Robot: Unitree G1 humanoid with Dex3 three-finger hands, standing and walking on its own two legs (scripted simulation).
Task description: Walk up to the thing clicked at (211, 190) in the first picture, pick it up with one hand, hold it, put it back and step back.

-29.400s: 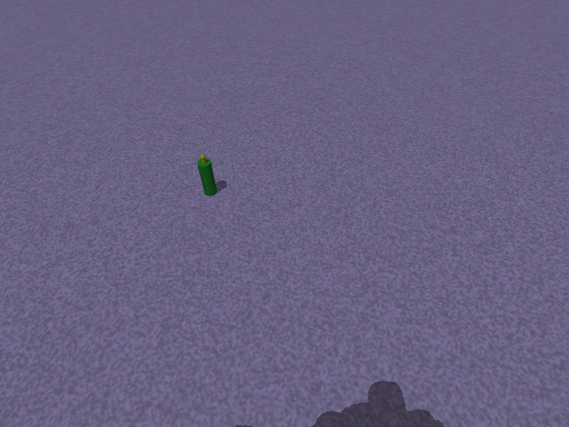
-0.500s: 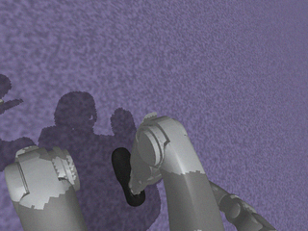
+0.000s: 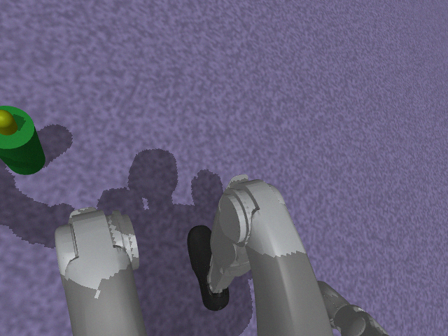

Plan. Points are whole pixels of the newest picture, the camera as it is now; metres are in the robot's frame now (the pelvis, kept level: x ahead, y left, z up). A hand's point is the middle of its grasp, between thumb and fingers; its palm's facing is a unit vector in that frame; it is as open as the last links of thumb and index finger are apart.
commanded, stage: rise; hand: left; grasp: from the side
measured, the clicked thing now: (16, 142) +0.46 +0.25 -0.20
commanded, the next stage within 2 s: home in 0.08 s
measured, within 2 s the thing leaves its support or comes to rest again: neither
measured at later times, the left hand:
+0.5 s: hand out of the picture +0.38 +0.38 +0.01, palm faces +0.24 -0.84 -0.49, open 17.5 cm
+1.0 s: hand out of the picture +0.29 +0.25 +0.21, palm faces +0.26 -0.88 -0.39, open 17.2 cm
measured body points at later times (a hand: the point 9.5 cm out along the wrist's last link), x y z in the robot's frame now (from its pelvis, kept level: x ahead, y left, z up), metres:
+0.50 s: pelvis +0.01 +0.00 +0.09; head +0.21 +0.07 +0.48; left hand +0.36 +0.42 +0.05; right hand +0.15 -0.25 -0.04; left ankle +0.07 +0.11 -0.28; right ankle +0.15 -0.13 -0.28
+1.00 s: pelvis +0.07 -0.02 +0.31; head +0.18 +0.01 +0.75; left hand +0.28 +0.30 +0.24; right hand +0.29 -0.24 +0.22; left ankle +0.07 +0.11 -0.28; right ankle +0.15 -0.13 -0.28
